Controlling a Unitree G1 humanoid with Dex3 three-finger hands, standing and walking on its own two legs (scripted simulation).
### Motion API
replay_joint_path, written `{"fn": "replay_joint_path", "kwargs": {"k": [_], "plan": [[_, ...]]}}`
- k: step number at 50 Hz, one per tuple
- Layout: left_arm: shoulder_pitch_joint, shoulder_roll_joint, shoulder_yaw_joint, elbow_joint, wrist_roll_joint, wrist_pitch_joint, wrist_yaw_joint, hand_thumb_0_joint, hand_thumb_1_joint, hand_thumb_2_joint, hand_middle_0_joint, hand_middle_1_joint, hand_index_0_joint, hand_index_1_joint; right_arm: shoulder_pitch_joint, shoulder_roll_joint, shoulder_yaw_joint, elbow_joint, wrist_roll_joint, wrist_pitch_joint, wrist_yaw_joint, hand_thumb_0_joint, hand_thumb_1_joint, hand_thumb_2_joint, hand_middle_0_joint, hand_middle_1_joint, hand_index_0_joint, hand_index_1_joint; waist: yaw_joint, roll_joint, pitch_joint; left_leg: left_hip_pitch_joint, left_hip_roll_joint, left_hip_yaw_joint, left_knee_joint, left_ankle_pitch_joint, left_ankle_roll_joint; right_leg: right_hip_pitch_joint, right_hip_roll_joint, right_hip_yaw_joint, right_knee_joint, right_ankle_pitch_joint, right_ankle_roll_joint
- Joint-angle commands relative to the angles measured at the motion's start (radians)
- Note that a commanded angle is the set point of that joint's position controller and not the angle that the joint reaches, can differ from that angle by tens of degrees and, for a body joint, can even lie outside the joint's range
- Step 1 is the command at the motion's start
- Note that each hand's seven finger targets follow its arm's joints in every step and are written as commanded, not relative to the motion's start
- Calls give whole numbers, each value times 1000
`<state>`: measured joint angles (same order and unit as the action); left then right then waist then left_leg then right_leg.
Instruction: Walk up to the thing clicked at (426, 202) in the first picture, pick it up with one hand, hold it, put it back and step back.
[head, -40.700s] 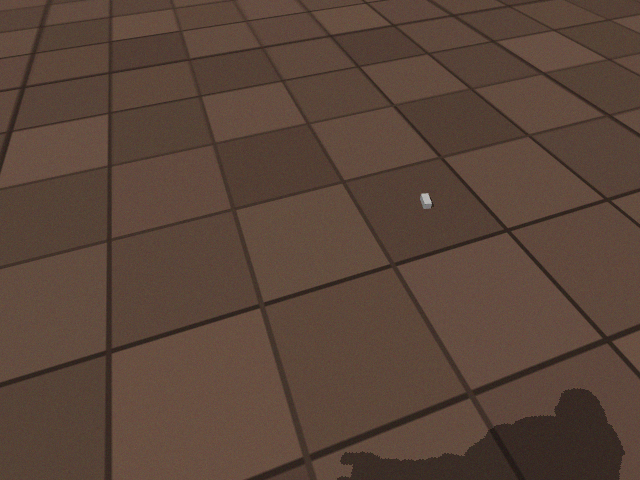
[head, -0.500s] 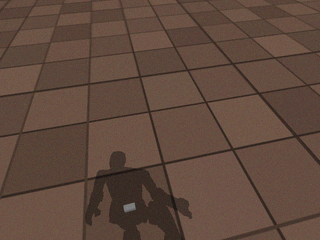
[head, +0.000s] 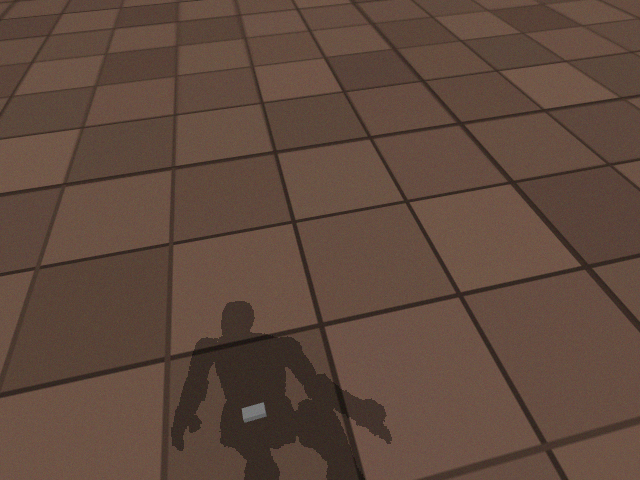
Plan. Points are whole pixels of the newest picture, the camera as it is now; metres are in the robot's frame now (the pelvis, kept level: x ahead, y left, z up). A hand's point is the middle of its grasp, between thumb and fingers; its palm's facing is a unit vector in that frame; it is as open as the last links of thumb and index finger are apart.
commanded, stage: stand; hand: left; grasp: from above
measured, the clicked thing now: (254, 412) +0.46 +0.24 -0.77
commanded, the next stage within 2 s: step back in 1.28 s
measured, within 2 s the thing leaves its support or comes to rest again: neither
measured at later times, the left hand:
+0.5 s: hand out of the picture +0.08 +0.23 -0.16, palm faces +0.03 -0.94 -0.34, open 7.4 cm
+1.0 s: hand out of the picture +0.08 +0.23 -0.16, palm faces +0.00 -0.94 -0.34, open 7.4 cm
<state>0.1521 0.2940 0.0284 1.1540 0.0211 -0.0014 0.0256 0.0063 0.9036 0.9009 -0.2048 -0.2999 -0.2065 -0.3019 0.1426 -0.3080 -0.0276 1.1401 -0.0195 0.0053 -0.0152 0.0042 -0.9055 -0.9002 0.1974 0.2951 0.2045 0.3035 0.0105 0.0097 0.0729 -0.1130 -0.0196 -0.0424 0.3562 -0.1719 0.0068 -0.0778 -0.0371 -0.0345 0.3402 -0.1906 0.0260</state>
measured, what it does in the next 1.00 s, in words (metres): stands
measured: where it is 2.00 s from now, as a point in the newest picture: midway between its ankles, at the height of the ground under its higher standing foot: outside the picture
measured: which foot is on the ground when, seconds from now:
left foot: down 0.00-1.00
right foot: down 0.00-1.00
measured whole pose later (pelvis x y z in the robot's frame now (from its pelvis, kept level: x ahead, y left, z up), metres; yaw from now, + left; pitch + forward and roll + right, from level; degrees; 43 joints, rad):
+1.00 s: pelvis +0.01 -0.02 +0.00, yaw +0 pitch -3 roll +0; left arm 0.12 0.32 0.02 1.15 0.01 -0.01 0.01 0.01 0.90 0.90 -0.20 -0.30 -0.21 -0.30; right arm 0.12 -0.33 -0.01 1.15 -0.01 0.00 -0.01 0.00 -0.91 -0.90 0.20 0.30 0.20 0.30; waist 0.01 0.01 0.06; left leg -0.10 0.01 -0.05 0.31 -0.16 -0.02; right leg -0.08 -0.01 -0.04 0.32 -0.19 0.00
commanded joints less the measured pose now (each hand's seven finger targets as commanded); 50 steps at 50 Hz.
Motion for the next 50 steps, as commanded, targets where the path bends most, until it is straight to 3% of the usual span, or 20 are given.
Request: {"fn": "replay_joint_path", "kwargs": {"k": [1, 7, 11, 13, 15, 19, 22, 26, 30, 35, 40, 45, 47, 50], "plan": [[-32, 200, 35, -62, 1, -25, 7, 0, 900, 900, -200, -300, -200, -301, -48, -185, -29, -63, 1, -28, -9, 0, -900, -900, 200, 300, 200, 300, -2, -17, -65, 1, 112, -96, -64, 112, 22, 2, -93, 90, -73, 81, -35], [-45, 206, 37, -61, 0, -21, 5, 0, 900, 900, -200, -300, -200, -301, -49, -193, -26, -57, 1, -27, -12, 0, -900, -900, 200, 300, 200, 300, -3, 3, -46, -17, 116, -96, -80, 81, 17, -3, -87, 87, -76, 50, -36], [-53, 205, 37, -62, -4, -25, 3, 0, 900, 900, -200, -300, -200, -301, -41, -194, -21, -54, 2, -30, -10, 0, -900, -900, 200, 300, 200, 300, -5, -13, -68, -8, 121, -90, -73, 140, 18, 22, -93, 91, -73, 110, -34], [-58, 211, 39, -62, -2, -23, 2, 0, 900, 900, -200, -300, -200, -301, -48, -201, -22, -54, 1, -30, -11, 0, -900, -900, 200, 300, 200, 300, -4, -2, -56, -14, 118, -92, -82, 92, 16, 10, -90, 90, -78, 70, -35], [-68, 218, 42, -67, -4, -23, 1, 0, 900, 900, -200, -300, -200, -301, -51, -201, -21, -58, 2, -33, -13, 0, -900, -900, 200, 300, 200, 300, -4, 0, -85, 0, 125, -89, -72, 170, 15, 27, -95, 90, -64, 135, -38], [-67, 210, 39, -67, -5, -24, 0, 0, 900, 900, -200, -300, -200, -301, -55, -207, -21, -57, 3, -35, -12, 0, -900, -900, 200, 300, 200, 300, -2, -8, -85, 9, 128, -88, -70, 201, 15, 26, -91, 82, -65, 152, -35], [-75, 217, 40, -65, -6, -22, -1, 0, 900, 900, -200, -300, -200, -301, -59, -206, -19, -53, 2, -33, -12, 0, -900, -900, 200, 300, 200, 300, -1, -3, -66, -8, 125, -87, -82, 132, 13, 12, -89, 85, -76, 93, -36], [-76, 218, 36, -69, -5, -25, -3, 0, 900, 900, -200, -300, -200, -301, -64, -207, -18, -55, 4, -35, -10, 0, -900, -900, 200, 300, 200, 300, -1, -10, -74, 3, 129, -89, -80, 161, 10, 14, -91, 85, -70, 117, -39], [-88, 226, 35, -70, -7, -24, -5, 0, 900, 900, -200, -300, -200, -301, -57, -212, -17, -51, 2, -34, -8, 0, -900, -900, 200, 300, 200, 300, -8, -8, -68, -12, 128, -86, -90, 106, 10, 9, -91, 92, -80, 69, -42], [-80, 231, 32, -72, -5, -30, -6, 0, 900, 900, -200, -300, -200, -301, -67, -213, -18, -56, 4, -36, -4, 0, -900, -900, 200, 300, 200, 300, -6, -19, -77, 12, 131, -85, -83, 138, 10, 0, -94, 95, -83, 101, -41], [-78, 234, 29, -72, -6, -29, -7, 0, 900, 900, -200, -300, -200, -300, -65, -213, -17, -52, 5, -33, -4, 0, -900, -900, 200, 300, 200, 300, -7, -7, -70, 1, 130, -85, -89, 112, 6, -7, -89, 96, -90, 71, -44], [-79, 242, 29, -75, -9, -30, -6, 0, 900, 900, -200, -300, -200, -300, -64, -216, -16, -55, 6, -34, -4, 0, -900, -900, 200, 300, 200, 300, -7, -1, -94, 9, 134, -80, -83, 161, 10, 21, -96, 98, -72, 142, -47], [-76, 238, 27, -71, -11, -29, -8, 0, 900, 900, -200, -300, -200, -300, -54, -218, -13, -50, 5, -33, -3, 0, -900, -900, 200, 300, 200, 300, -8, -2, -64, -11, 131, -79, -91, 107, 8, 1, -91, 100, -83, 91, -43], [-71, 238, 24, -76, -7, -31, -8, 0, 900, 900, -200, -300, -200, -300, -61, -225, -15, -53, 6, -33, -2, 0, -900, -900, 200, 300, 200, 300, -5, -2, -77, 4, 135, -81, -85, 142, 8, 5, -91, 98, -81, 111, -45]]}}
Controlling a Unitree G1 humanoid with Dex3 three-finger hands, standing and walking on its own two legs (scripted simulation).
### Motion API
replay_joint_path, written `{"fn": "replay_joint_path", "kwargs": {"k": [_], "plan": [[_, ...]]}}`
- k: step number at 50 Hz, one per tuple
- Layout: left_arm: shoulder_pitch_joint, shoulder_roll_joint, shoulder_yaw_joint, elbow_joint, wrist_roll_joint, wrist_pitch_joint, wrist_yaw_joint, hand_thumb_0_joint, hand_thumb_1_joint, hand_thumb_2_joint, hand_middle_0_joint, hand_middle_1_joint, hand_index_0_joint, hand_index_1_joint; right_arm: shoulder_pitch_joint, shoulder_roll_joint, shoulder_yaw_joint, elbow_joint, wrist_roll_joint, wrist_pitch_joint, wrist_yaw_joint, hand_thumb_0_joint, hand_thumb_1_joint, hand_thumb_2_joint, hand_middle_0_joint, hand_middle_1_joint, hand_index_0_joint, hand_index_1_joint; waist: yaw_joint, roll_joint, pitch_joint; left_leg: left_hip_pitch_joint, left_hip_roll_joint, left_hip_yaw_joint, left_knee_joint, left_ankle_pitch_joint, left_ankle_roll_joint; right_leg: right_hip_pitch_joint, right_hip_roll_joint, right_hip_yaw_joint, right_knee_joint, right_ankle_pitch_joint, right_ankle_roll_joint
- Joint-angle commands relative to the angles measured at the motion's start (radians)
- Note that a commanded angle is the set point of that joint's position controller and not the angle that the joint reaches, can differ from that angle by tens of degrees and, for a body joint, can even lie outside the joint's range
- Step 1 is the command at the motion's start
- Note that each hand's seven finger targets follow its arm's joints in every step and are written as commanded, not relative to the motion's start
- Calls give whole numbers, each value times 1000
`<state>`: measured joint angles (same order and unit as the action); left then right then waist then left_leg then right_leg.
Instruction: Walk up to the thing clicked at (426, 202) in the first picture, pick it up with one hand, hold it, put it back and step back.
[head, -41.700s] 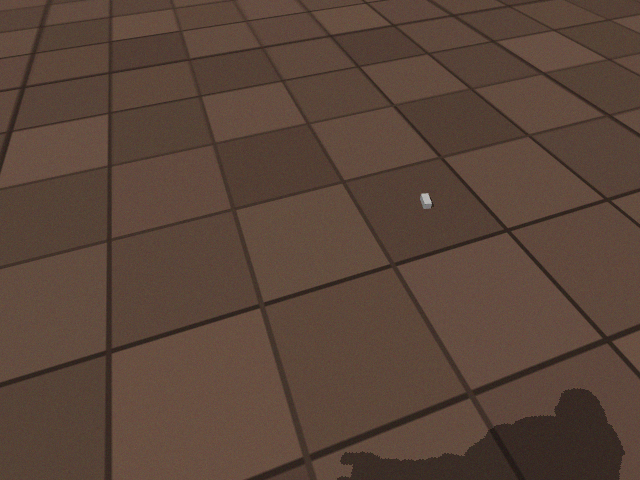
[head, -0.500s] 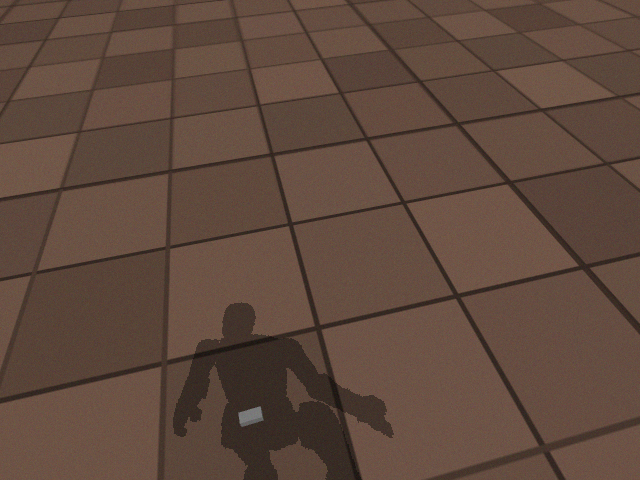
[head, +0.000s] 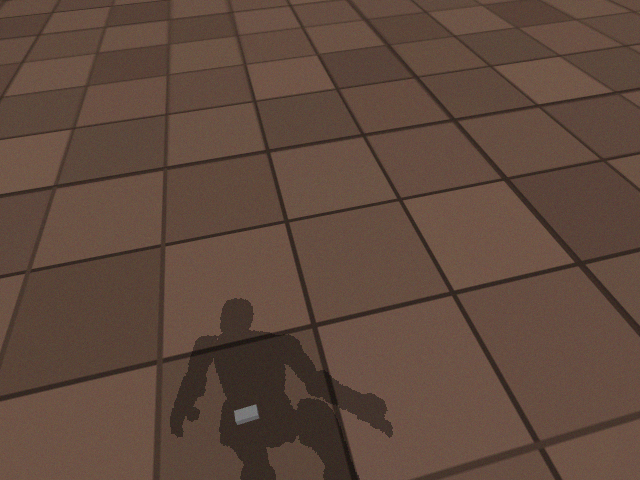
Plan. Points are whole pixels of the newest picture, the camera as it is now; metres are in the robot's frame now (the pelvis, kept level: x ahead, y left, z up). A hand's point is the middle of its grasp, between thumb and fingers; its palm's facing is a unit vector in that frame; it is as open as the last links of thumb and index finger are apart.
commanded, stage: stand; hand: left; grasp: from above
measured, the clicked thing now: (246, 414) +0.45 +0.27 -0.77
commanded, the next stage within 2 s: step back in 0.28 s
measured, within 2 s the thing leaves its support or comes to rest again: neither
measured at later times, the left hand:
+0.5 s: hand out of the picture +0.08 +0.29 -0.17, palm faces -0.01 -0.92 -0.38, open 7.4 cm
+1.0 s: hand out of the picture +0.00 +0.33 -0.18, palm faces -0.09 -0.92 -0.38, open 7.4 cm
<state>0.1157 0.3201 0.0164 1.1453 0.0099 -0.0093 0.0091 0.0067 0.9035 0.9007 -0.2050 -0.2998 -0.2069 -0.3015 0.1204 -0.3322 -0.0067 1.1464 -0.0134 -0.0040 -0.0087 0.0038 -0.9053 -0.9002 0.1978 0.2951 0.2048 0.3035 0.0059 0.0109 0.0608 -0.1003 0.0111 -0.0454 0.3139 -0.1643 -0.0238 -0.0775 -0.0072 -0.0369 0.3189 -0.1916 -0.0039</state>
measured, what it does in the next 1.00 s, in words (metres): walks backwards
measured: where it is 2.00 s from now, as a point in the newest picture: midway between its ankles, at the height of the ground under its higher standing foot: outside the picture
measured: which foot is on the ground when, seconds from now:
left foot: down 0.00-1.00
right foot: down 0.00-0.60, up 0.62-1.00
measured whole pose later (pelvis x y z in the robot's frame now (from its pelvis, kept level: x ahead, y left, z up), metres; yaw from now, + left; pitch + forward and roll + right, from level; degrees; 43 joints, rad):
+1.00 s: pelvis -0.12 +0.06 -0.03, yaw -5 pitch -2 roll -1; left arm 0.13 0.39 0.08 0.89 0.01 0.06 0.01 0.01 0.90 0.90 -0.20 -0.30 -0.21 -0.30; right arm 0.11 -0.36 -0.03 0.84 -0.02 0.03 -0.01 0.00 -0.90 -0.90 0.20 0.30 0.21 0.30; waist -0.01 -0.02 0.21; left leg -0.37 0.02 0.07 0.63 -0.22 0.05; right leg -0.29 0.03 0.07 0.82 -0.48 0.00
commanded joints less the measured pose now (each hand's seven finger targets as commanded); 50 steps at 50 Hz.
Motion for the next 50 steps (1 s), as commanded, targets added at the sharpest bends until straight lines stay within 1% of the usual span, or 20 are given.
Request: {"fn": "replay_joint_path", "kwargs": {"k": [1, 13, 14, 15, 17, 18, 19, 20, 22, 25, 27, 28, 29, 30, 31, 34, 39, 44, 48, 50], "plan": [[-36, 216, 37, -64, 2, -22, 9, 0, 900, 900, -200, -300, -200, -300, -38, -192, -34, -58, 0, -22, -9, 0, -900, -900, 200, 300, 200, 300, -2, -14, -52, -19, 101, -79, -46, 108, 38, -2, -120, 101, -65, 86, -15], [-37, 220, 34, -75, -1, -27, 8, 0, 900, 900, -200, -300, -200, -300, -30, -205, -32, -62, -1, -24, -8, 0, -900, -900, 200, 300, 200, 300, -4, -5, -80, -4, 107, -72, -39, 160, 38, 22, -124, 103, -53, 161, -17], [-20, 298, 90, -86, -19, -16, 13, 0, 900, 900, -200, -300, -200, -300, -80, -254, -50, -93, 5, -6, -2, 0, -900, -900, 200, 300, 200, 300, 3, -14, 37, -95, 77, -70, 97, 303, 63, -52, -119, 117, 21, 341, -29], [1, 302, 96, -101, -21, -12, 17, 0, 900, 900, -200, -300, -200, -300, -64, -234, -50, -113, 14, 0, -3, 0, -900, -900, 200, 300, 200, 300, -2, -26, 2, -97, 60, -42, 163, 318, 63, -30, -138, 119, 39, 431, -51], [-13, 313, 109, -144, -18, -7, 18, 0, 900, 900, -200, -300, -200, -300, -23, -216, -54, -139, 23, 13, -2, 0, -900, -900, 200, 300, 200, 300, -14, -81, -80, -118, 4, -5, 310, 232, 56, -6, -211, 176, 50, 517, -133], [-35, 321, 114, -170, -12, -1, 20, 0, 900, 900, -200, -300, -200, -300, -14, -221, -66, -153, 20, 22, -2, 0, -900, -900, 200, 300, 200, 300, -14, -128, -101, -135, -34, 12, 417, 51, 53, -33, -275, 227, 35, 509, -192], [-59, 317, 114, -199, -2, 1, 21, 0, 900, 900, -200, -300, -200, -300, -10, -220, -76, -169, 15, 33, -1, 0, -900, -900, 200, 300, 200, 300, -13, -175, -105, -186, -68, -11, 554, -279, 61, -47, -342, 280, 33, 530, -250], [-88, 317, 116, -233, 9, 3, 22, 0, 900, 900, -200, -300, -200, -300, 33, -227, -81, -180, 9, 43, 1, 0, -900, -900, 200, 300, 200, 300, -29, -174, -101, -189, -46, -47, 651, -374, 71, -111, -381, 284, 49, 511, -278], [-142, 304, 111, -271, 15, 7, 24, 0, 900, 900, -200, -300, -200, -300, 70, -221, -84, -199, 17, 50, 5, 0, -900, -900, 200, 300, 200, 300, -52, -174, -87, -216, -37, -63, 666, -358, 77, -139, -337, 219, 103, 513, -255], [-134, 304, 108, -300, 22, 18, 26, 0, 900, 900, -200, -300, -200, -300, 84, -224, -87, -223, 10, 43, 6, 0, -900, -900, 200, 300, 200, 300, -34, -191, -99, -234, -9, -23, 467, -273, 64, -84, -287, 187, 193, 479, -195], [-118, 291, 100, -313, 5, 37, 21, 0, 900, 900, -200, -300, -200, -300, 105, -211, -93, -214, -6, 28, 6, 0, -900, -900, 200, 300, 200, 300, -40, -132, -102, -159, -32, 42, 163, -45, 53, -79, -217, 131, 309, 386, -145], [-100, 268, 94, -321, -3, 48, 17, 0, 900, 900, -200, -300, -200, -300, 99, -239, -105, -225, -22, 22, 3, 0, -900, -900, 200, 300, 200, 300, -36, -56, -83, -114, 13, -16, 97, 202, 60, -143, -156, 112, 383, 268, -98], [-64, 212, 87, -335, -15, 55, 18, 0, 900, 900, -200, -300, -200, -300, 76, -326, -125, -248, -39, 12, -1, 0, -900, -900, 200, 300, 200, 300, -13, 140, -100, -40, 220, -298, 64, 465, 122, -288, 11, 70, 538, -44, -43], [-67, 224, 92, -332, -13, 61, 29, 0, 900, 900, -200, -300, -200, -300, 54, -409, -134, -262, -19, 7, 4, 0, -900, -900, 200, 300, 200, 300, -31, 210, -121, -63, 324, -398, 72, 626, 246, -330, 117, 153, 689, -476, -29], [-92, 242, 94, -322, -2, 63, 39, 0, 900, 900, -200, -300, -200, -300, 64, -407, -138, -267, -16, 5, 1, 0, -900, -900, 200, 300, 200, 300, -60, 181, -135, -98, 342, -458, 65, 561, 278, -330, 127, 239, 805, -518, -29], [-26, 248, 94, -302, -19, 62, 38, 0, 900, 900, -200, -300, -200, -300, -23, -305, -111, -297, -19, 4, -21, 0, -900, -900, 200, 300, 200, 300, 10, 111, -135, 3, 212, -208, 154, 543, 212, -427, 105, 260, 921, -348, -28], [-16, 252, 102, -330, -2, 55, 28, 0, 900, 900, -200, -300, -200, -300, 59, -271, -111, -317, -10, 5, -33, 0, -900, -900, 200, 300, 200, 300, -40, 102, -115, 117, 237, -211, 168, 540, 255, -442, 86, 206, 802, -340, 29], [0, 241, 110, -350, 2, 46, 17, 0, 900, 900, -200, -300, -200, -300, 84, -297, -116, -341, -11, 6, -30, 0, -900, -900, 200, 300, 200, 300, -63, 119, -123, 98, 264, -222, 163, 477, 280, -370, 60, 156, 616, -331, 20], [89, 237, 117, -330, 7, 43, 4, 0, 900, 900, -200, -300, -200, -300, 14, -307, -115, -373, -8, 11, -23, 0, -900, -900, 200, 300, 200, 300, -26, 133, -170, 9, 271, -220, 152, 274, 256, -253, 21, 94, 448, -279, -6], [171, 227, 121, -301, 11, 41, -5, 0, 900, 900, -200, -300, -200, -300, -32, -320, -114, -378, -6, 18, -18, 0, -900, -900, 200, 300, 200, 300, 19, 140, -156, -123, 245, -181, 164, 166, 204, -113, 15, 55, 259, -158, -36]]}}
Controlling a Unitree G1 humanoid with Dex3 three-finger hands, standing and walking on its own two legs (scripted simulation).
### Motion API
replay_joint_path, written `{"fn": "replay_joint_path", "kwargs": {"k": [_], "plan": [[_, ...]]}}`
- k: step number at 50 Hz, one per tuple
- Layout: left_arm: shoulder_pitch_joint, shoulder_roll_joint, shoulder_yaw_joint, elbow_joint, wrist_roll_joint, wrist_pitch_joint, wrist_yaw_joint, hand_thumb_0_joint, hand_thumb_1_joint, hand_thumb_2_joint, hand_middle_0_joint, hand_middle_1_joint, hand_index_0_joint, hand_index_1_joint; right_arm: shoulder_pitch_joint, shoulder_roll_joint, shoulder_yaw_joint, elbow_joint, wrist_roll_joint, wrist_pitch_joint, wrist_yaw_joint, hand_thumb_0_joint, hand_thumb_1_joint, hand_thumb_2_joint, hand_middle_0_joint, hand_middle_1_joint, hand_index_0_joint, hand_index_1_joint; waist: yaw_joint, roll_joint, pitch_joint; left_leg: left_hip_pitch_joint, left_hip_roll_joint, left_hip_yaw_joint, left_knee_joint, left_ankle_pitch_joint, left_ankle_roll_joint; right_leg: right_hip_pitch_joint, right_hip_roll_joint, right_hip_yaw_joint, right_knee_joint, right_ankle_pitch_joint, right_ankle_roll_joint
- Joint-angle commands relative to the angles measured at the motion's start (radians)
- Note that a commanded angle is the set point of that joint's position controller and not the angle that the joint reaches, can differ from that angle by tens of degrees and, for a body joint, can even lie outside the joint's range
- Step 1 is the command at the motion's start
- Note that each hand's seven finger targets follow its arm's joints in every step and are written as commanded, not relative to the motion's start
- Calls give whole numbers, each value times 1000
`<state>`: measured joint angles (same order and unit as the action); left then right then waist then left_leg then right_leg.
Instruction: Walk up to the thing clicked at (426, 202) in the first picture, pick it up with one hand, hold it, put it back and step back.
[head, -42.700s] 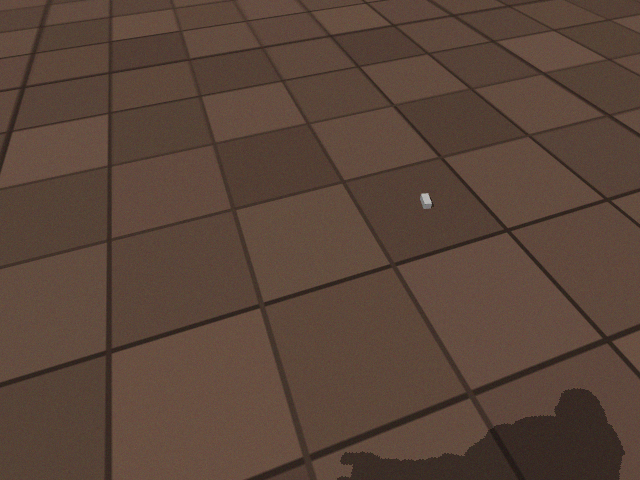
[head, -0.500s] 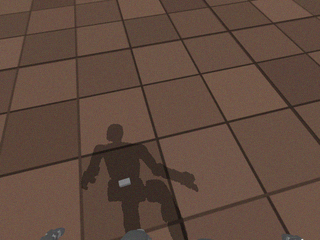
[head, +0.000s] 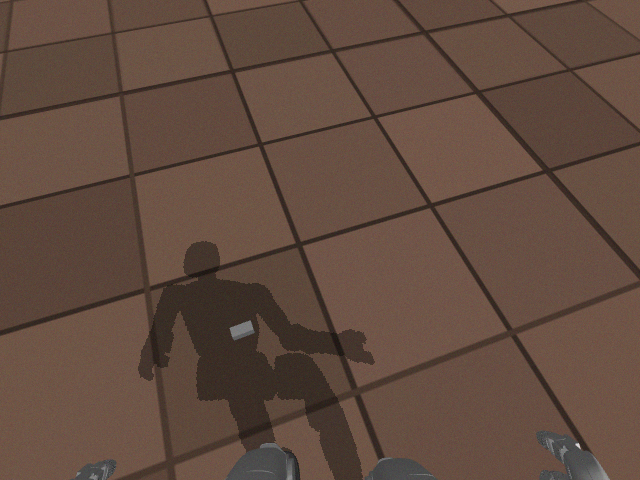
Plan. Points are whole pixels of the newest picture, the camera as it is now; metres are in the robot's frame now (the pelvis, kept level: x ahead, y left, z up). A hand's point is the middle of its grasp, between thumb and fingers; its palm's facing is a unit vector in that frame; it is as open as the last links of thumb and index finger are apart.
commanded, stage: step back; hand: left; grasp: from above
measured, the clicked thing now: (242, 330) +0.55 +0.25 -0.74
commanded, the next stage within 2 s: none
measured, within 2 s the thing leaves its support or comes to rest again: neither
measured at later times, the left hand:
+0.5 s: hand out of the picture -0.02 +0.27 -0.14, palm faces +0.08 -0.93 -0.37, open 7.4 cm
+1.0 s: hand out of the picture -0.24 +0.22 -0.13, palm faces +0.03 -0.91 -0.42, open 7.4 cm
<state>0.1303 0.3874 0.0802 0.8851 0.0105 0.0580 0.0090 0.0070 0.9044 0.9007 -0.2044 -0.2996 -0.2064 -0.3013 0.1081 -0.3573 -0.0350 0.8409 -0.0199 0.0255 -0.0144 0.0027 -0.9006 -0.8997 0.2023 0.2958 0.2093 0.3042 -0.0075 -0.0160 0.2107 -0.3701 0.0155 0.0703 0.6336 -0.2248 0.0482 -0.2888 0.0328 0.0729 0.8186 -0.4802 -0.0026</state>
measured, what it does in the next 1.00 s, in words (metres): walks backwards: right foot, then left foot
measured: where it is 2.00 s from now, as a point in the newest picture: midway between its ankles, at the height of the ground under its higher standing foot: outside the picture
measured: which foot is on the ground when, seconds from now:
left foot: down 0.00-0.08, up 0.10-0.36, down 0.38-0.82, up 0.84-1.00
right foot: up 0.00-0.02, down 0.04-0.40, up 0.42-0.78, down 0.80-1.00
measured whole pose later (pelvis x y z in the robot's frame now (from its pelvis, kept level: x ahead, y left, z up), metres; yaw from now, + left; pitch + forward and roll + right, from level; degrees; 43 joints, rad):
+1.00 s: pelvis -0.31 -0.05 +0.00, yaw +2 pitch -2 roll +1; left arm 0.21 0.35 0.07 0.84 0.04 0.06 0.01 0.01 0.90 0.90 -0.21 -0.30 -0.21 -0.30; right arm 0.20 -0.43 -0.06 0.87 0.00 0.05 -0.03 0.00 -0.90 -0.90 0.20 0.30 0.21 0.30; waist 0.02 0.02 0.14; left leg -0.48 -0.10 -0.11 1.11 -0.48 -0.02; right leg -0.31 -0.04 0.02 0.65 -0.31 0.00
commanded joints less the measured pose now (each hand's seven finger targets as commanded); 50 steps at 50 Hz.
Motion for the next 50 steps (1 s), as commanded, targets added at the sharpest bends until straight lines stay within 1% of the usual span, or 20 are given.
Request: {"fn": "replay_joint_path", "kwargs": {"k": [1, 2, 3, 4, 8, 15, 18, 19, 20, 21, 25, 30, 35, 38, 39, 40, 41, 42, 45, 50], "plan": [[181, 164, 61, -30, 16, -31, -4, 0, 900, 900, -200, -300, -200, -300, -29, -278, -79, -66, 8, -7, -11, 0, -900, -900, 200, 300, 200, 300, 41, 142, -300, 73, 204, -274, -127, 154, 87, 158, -30, -42, -320, 212, -53], [178, 205, 71, -44, 29, -37, -4, 0, 900, 900, -200, -300, -200, -300, -12, -249, -69, -67, 15, -5, -9, 0, -900, -900, 200, 300, 200, 300, 34, 26, -273, -34, 131, -225, -37, 32, 28, 173, -121, 124, -403, 173, -93], [126, 286, 89, -77, 23, -42, -6, 0, 900, 900, -200, -300, -200, -300, -34, -205, -60, -83, 20, -6, -8, 0, -900, -900, 200, 300, 200, 300, 32, -180, -199, -167, -53, -123, 132, -217, -37, 115, -291, 368, -492, 195, -199], [63, 346, 97, -116, 28, -44, -5, 0, 900, 900, -200, -300, -200, -300, -49, -221, -69, -69, 16, 0, -16, 0, -900, -900, 200, 300, 200, 300, 60, -255, -164, -103, -116, -156, 403, -397, -57, -75, -445, 503, -538, 273, -330], [-77, 226, 71, -164, 23, -51, 14, 0, 900, 900, -200, -300, -200, -300, 84, -219, -60, -18, 30, -8, -16, 0, -900, -900, 200, 300, 200, 300, -21, -122, -169, -88, -154, -225, 566, -245, -56, -9, -252, 152, -415, 582, -203], [42, 223, 59, -178, 25, -34, 22, 0, 900, 900, -200, -300, -200, -300, 70, -202, -53, -48, 12, -16, -15, 0, -900, -900, 200, 300, 200, 300, 57, -171, -242, -51, -63, -114, 127, -291, -57, 243, -277, 142, -303, 713, -210], [-18, 231, 50, -201, 5, -18, 11, 0, 900, 900, -200, -300, -200, -300, 188, -204, -68, -1, 3, -28, -10, 0, -900, -900, 200, 300, 200, 300, -15, -134, -270, 148, -47, -65, -211, 14, -32, 126, -237, 98, -214, 582, -143], [7, 195, 39, -209, 3, -12, 8, 0, 900, 900, -200, -300, -200, -300, 172, -253, -84, -10, -11, -33, -10, 0, -900, -900, 200, 300, 200, 300, -4, -24, -270, 214, 59, -231, -242, 97, 4, -3, -168, 72, -141, 408, -81], [24, 145, 30, -215, -2, -11, 6, 0, 900, 900, -200, -300, -200, -300, 131, -342, -103, -29, -22, -37, -8, 0, -900, -900, 200, 300, 200, 300, 9, 201, -257, 262, 279, -529, -292, 213, 99, -195, 1, -16, 40, 68, -30], [-56, 196, 57, -216, 4, -12, 24, 0, 900, 900, -200, -300, -200, -300, 115, -417, -113, -45, -12, -35, -2, 0, -900, -900, 200, 300, 200, 300, -52, 243, -235, 98, 393, -628, -308, 342, 234, -154, 59, 60, 228, -195, -15], [45, 191, 62, -154, -8, -8, 22, 0, 900, 900, -200, -300, -200, -300, -12, -283, -77, -61, -13, -39, -20, 0, -900, -900, 200, 300, 200, 300, 39, 131, -200, 120, 240, -329, -226, 396, 155, -209, 73, 136, 481, -24, -24], [35, 183, 65, -161, 8, -14, 12, 0, 900, 900, -200, -300, -200, -300, 79, -253, -81, -62, -7, -37, -27, 0, -900, -900, 200, 300, 200, 300, -26, 130, -238, 326, 243, -317, -175, 431, 204, -261, 45, 95, 342, -33, 40], [82, 171, 59, -138, 7, -19, 0, 0, 900, 900, -200, -300, -200, -300, 43, -297, -92, -93, -17, -20, -20, 0, -900, -900, 200, 300, 200, 300, -19, 214, -286, 251, 248, -290, -169, 303, 188, -75, -14, -18, -5, -27, 22], [241, 166, 66, -56, 9, -25, -11, 0, 900, 900, -200, -300, -200, -300, -20, -316, -91, -106, -4, 0, -13, 0, -900, -900, 200, 300, 200, 300, 50, 223, -327, 86, 198, -247, -120, 131, 108, 151, -11, -89, -338, 164, -26], [243, 200, 77, -53, 25, -31, -11, 0, 900, 900, -200, -300, -200, -300, 6, -279, -79, -104, 2, 6, -12, 0, -900, -900, 200, 300, 200, 300, 41, 136, -297, -50, 142, -221, -52, -21, 51, 204, -44, -6, -375, 158, -46], [215, 281, 98, -76, 39, -35, -11, 0, 900, 900, -200, -300, -200, -300, 12, -196, -58, -119, 9, 7, -11, 0, -900, -900, 200, 300, 200, 300, 40, -135, -236, -279, -31, -153, 160, -257, -23, 191, -250, 329, -461, 35, -112], [126, 399, 117, -131, 38, -27, -8, 0, 900, 900, -200, -300, -200, -300, -56, -218, -76, -139, 9, 8, -31, 0, -900, -900, 200, 300, 200, 300, 96, -286, -173, -190, -107, -194, 405, -398, -58, -139, -463, 517, -574, 28, -284], [43, 376, 106, -158, 34, -35, -1, 0, 900, 900, -200, -300, -200, -300, -51, -259, -88, -122, 7, 10, -33, 0, -900, -900, 200, 300, 200, 300, 60, -221, -105, -136, -73, -267, 541, -349, -63, -261, -477, 518, -602, 5, -309], [-107, 248, 75, -178, 35, -40, 12, 0, 900, 900, -200, -300, -200, -300, 94, -236, -75, -49, 17, 0, -22, 0, -900, -900, 200, 300, 200, 300, -41, -124, -124, -85, -135, -224, 599, -210, -58, -180, -248, 133, -434, 281, -179], [37, 239, 70, -171, 40, -36, 27, 0, 900, 900, -200, -300, -200, -300, 61, -205, -57, -72, 4, -14, -20, 0, -900, -900, 200, 300, 200, 300, 55, -188, -208, -132, -77, -143, 293, -318, -70, 166, -289, 138, -325, 592, -207]]}}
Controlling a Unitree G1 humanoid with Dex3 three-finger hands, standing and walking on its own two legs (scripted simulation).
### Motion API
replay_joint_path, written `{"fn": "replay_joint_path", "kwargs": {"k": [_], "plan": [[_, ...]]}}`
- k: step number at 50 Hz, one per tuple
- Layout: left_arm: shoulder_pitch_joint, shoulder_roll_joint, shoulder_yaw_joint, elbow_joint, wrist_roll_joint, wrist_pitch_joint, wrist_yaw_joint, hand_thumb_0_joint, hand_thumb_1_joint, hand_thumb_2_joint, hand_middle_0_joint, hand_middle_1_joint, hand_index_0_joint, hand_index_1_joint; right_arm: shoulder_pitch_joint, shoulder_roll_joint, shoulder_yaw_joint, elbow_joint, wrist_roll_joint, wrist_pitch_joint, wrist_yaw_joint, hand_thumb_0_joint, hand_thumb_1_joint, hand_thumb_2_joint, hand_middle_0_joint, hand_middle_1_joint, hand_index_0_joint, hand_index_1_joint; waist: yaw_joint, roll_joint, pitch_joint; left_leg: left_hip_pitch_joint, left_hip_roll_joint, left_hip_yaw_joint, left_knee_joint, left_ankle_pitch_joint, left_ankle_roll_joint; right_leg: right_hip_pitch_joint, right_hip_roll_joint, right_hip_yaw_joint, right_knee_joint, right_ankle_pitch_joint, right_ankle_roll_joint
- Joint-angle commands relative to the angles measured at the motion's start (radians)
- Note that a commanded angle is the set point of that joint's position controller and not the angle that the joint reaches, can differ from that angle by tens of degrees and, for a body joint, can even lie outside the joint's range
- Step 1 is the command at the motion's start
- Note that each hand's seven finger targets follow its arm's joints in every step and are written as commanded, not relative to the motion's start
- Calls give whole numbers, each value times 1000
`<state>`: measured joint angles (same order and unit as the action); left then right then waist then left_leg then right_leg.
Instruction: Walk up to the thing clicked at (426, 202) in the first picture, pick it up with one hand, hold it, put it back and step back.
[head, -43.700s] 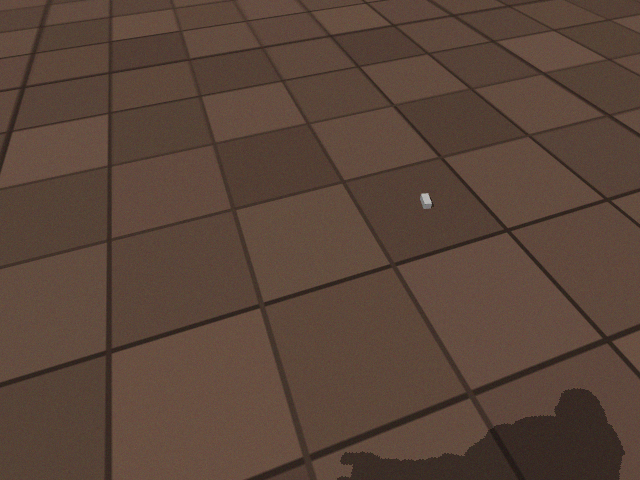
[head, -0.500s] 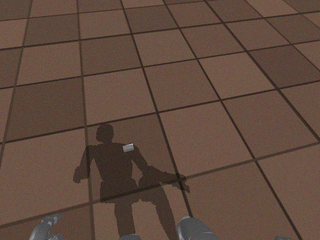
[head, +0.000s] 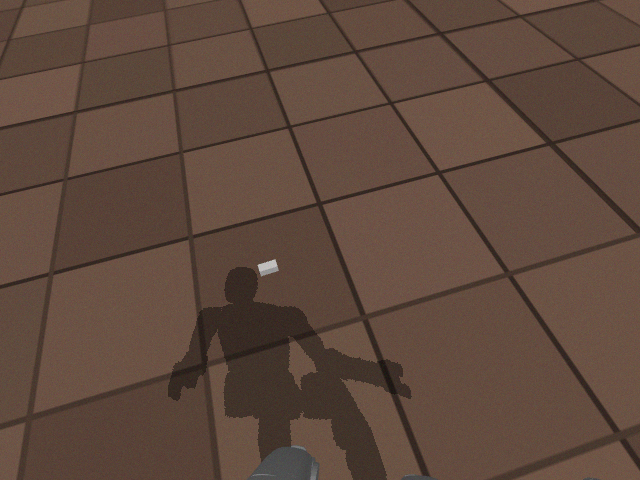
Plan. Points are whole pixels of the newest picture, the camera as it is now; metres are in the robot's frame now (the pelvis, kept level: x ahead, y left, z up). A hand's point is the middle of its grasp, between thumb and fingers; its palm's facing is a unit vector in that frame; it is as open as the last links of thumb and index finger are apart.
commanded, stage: step back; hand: left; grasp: from above
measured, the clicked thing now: (268, 267) +0.86 +0.27 -0.74
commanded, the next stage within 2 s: stand in 1.62 s
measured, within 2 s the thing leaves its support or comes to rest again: neither
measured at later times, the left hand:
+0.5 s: hand out of the picture -0.11 +0.24 -0.16, palm faces -0.02 -0.92 -0.40, open 7.4 cm
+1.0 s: hand out of the picture -0.16 +0.25 -0.14, palm faces +0.05 -0.92 -0.40, open 7.4 cm
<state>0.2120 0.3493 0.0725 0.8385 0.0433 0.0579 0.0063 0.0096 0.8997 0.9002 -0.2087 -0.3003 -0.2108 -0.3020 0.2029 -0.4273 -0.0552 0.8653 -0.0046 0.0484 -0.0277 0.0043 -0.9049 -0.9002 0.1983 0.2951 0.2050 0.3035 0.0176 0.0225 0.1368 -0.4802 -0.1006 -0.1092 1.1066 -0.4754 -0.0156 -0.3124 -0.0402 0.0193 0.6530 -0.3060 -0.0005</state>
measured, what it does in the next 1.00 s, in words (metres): walks backwards: left foot, then right foot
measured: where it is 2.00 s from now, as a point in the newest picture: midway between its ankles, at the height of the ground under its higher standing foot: outside the picture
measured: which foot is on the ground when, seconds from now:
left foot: up 0.00-0.10, down 0.12-0.48, up 0.50-0.72, down 0.74-1.00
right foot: down 0.00-0.14, up 0.16-0.44, down 0.46-1.00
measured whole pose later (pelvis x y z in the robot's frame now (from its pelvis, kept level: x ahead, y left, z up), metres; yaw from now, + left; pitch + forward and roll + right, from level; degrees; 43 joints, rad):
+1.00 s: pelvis -0.22 -0.03 +0.00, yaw +2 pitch -3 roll -1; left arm 0.21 0.40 0.07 1.00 0.02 -0.02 -0.01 0.01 0.90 0.90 -0.20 -0.30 -0.21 -0.30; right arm 0.22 -0.36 -0.04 0.98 -0.03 0.00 0.02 0.01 -0.90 -0.90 0.20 0.30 0.21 0.30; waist 0.00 0.01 0.06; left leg -0.26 0.02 -0.03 0.62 -0.32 0.00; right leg -0.24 -0.01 -0.03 0.58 -0.32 -0.02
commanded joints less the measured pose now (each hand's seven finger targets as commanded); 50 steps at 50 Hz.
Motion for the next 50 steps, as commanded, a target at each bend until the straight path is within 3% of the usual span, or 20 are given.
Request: {"fn": "replay_joint_path", "kwargs": {"k": [1, 5, 7, 8, 11, 19, 21, 22, 23, 24, 25, 28, 33, 36, 37, 38, 40, 48, 49, 50], "plan": [[-51, 286, 79, -131, 3, -33, 33, 0, 900, 900, -200, -300, -200, -300, -16, -132, -37, -95, -16, -38, -7, 0, -900, -900, 200, 300, 200, 300, 23, -245, -150, 8, 72, 45, -280, -64, 4, 214, -235, 204, -138, 456, -202], [-57, 247, 50, -139, -22, -8, 22, 0, 900, 900, -200, -300, -200, -300, 75, -146, -55, -37, -24, -51, -3, 0, -900, -900, 200, 300, 200, 300, -7, -136, -206, 284, 101, 67, -722, 331, 44, 105, -141, 121, 49, 371, -106], [-112, 230, 50, -161, -38, -6, 27, 0, 900, 900, -200, -300, -200, -300, 7, -348, -87, -69, -26, -44, 8, 0, -900, -900, 200, 300, 200, 300, -35, 221, -188, 222, 482, -389, -762, 590, 280, -124, 89, 7, 357, -325, -16], [-165, 252, 65, -150, -23, -2, 36, 0, 900, 900, -200, -300, -200, -300, 3, -340, -95, -70, -35, -50, 4, 0, -900, -900, 200, 300, 200, 300, -66, 168, -145, 111, 518, -455, -777, 565, 334, -96, 92, 137, 522, -359, -17], [-55, 231, 58, -91, -44, 7, 29, 0, 900, 900, -200, -300, -200, -300, -101, -229, -55, -80, -35, -52, -12, 0, -900, -900, 200, 300, 200, 300, 24, 68, -137, 171, 364, -149, -690, 638, 240, -153, 129, 188, 677, -215, -29], [-29, 218, 52, -49, -22, -33, 3, 0, 900, 900, -200, -300, -200, -300, -41, -232, -65, -80, -38, -30, -2, 0, -900, -900, 200, 300, 200, 300, -45, 169, -225, 336, 340, -104, -639, 397, 234, -16, 62, -6, 65, -213, 2], [86, 208, 56, 18, -19, -44, -1, 0, 900, 900, -200, -300, -200, -300, -85, -250, -65, -80, -26, -13, 6, 0, -900, -900, 200, 300, 200, 300, 9, 183, -241, 240, 309, -60, -601, 274, 186, 147, 77, -60, -218, -57, -29], [112, 233, 65, 43, -6, -53, 2, 0, 900, 900, -200, -300, -200, -300, -77, -206, -54, -82, -24, -9, 10, 0, -900, -900, 200, 300, 200, 300, 16, 108, -229, 121, 259, -21, -514, 186, 136, 225, 53, 11, -258, -42, -49], [118, 304, 88, 35, 11, -59, 5, 0, 900, 900, -200, -300, -200, -300, -79, -136, -32, -104, -20, -14, 14, 0, -900, -900, 200, 300, 200, 300, 26, -116, -177, -119, 128, 45, -337, 6, 68, 257, -116, 315, -310, -214, -105], [24, 416, 107, -9, 10, -54, 9, 0, 900, 900, -200, -300, -200, -300, -154, -125, -38, -128, -18, -15, -2, 0, -900, -900, 200, 300, 200, 300, 66, -254, -122, -75, 51, -23, -180, -113, 16, -46, -364, 552, -409, -326, -260], [-48, 421, 106, -32, 7, -60, 12, 0, 900, 900, -200, -300, -200, -300, -154, -177, -55, -111, -15, -14, -4, 0, -900, -900, 200, 300, 200, 300, 45, -203, -45, -15, 88, -103, -58, -82, 1, -187, -391, 581, -424, -366, -291], [-130, 301, 73, -35, 5, -79, 17, 0, 900, 900, -200, -300, -200, -300, -68, -156, -45, -44, -8, -29, 2, 0, -900, -900, 200, 300, 200, 300, -24, -132, -27, -19, 35, -44, -12, 58, 7, -87, -195, 245, -291, -62, -182], [-20, 315, 79, -3, 12, -89, 5, 0, 900, 900, -200, -300, -200, -300, -94, -147, -43, -28, -30, -53, 32, 0, -900, -900, 200, 300, 200, 300, 52, -200, -59, 6, 89, 54, -345, -23, -7, 89, -197, 263, -304, -330, -183], [-48, 310, 62, 1, -5, -74, -2, 0, 900, 900, -200, -300, -200, -300, -25, -127, -47, 23, -27, -74, 35, 0, -900, -900, 200, 300, 200, 300, 4, -187, -89, 250, 65, 130, -686, 69, 19, 32, -176, 186, -218, -176, -155], [-26, 262, 39, 1, -5, -70, -4, 0, 900, 900, -200, -300, -200, -300, 6, -139, -58, 40, -33, -84, 29, 0, -900, -900, 200, 300, 200, 300, -13, -131, -121, 380, 82, 73, -766, 137, 37, -15, -146, 143, -108, -46, -122], [-18, 196, 19, 3, -18, -71, -8, 0, 900, 900, -200, -300, -200, -300, 19, -196, -71, 44, -40, -92, 24, 0, -900, -900, 200, 300, 200, 300, -20, 59, -145, 476, 246, -242, -805, 2, 103, -187, -55, 60, 25, -50, -48], [-100, 277, 47, 18, -24, -73, -1, 0, 900, 900, -200, -300, -200, -300, 5, -283, -85, 35, -36, -91, 31, 0, -900, -900, 200, 300, 200, 300, -47, 94, -63, 211, 425, -457, -897, -275, 267, -130, -1, 22, 230, -274, -28], [51, 210, 47, 116, -15, -104, -6, 0, 900, 900, -200, -300, -200, -300, -86, -169, -48, 27, -21, -65, 39, 0, -900, -900, 200, 300, 200, 300, 38, 101, -104, 65, 240, -85, -685, -11, 125, 237, 70, -86, -201, -16, -34], [79, 241, 56, 126, -7, -108, 1, 0, 900, 900, -200, -300, -200, -300, -77, -119, -32, 19, -16, -61, 36, 0, -900, -900, 200, 300, 200, 300, 55, 9, -105, -31, 190, -39, -576, -19, 83, 326, 16, 23, -257, -52, -46], [105, 321, 75, 123, 5, -113, 8, 0, 900, 900, -200, -300, -200, -300, -96, -73, -21, -2, -14, -60, 33, 0, -900, -900, 200, 300, 200, 300, 77, -181, -95, -180, 54, 17, -349, -61, 36, 331, -197, 386, -415, -321, -120]]}}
